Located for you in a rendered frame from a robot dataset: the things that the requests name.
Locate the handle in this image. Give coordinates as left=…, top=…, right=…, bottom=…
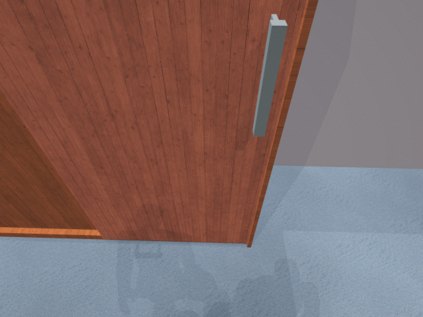
left=252, top=14, right=288, bottom=137

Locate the wardrobe door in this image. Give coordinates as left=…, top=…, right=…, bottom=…
left=0, top=0, right=307, bottom=243
left=0, top=90, right=97, bottom=230

